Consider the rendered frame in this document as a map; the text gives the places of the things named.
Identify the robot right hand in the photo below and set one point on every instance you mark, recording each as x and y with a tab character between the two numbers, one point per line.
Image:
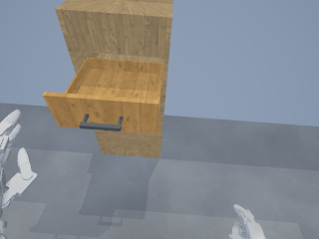
252	230

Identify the drawer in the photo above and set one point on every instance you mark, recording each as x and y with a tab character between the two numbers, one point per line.
107	89

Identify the robot left hand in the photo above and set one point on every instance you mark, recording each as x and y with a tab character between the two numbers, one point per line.
20	182

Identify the cabinet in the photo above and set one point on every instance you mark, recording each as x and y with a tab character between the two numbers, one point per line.
130	30

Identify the handle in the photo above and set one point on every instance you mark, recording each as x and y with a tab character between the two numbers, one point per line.
100	126

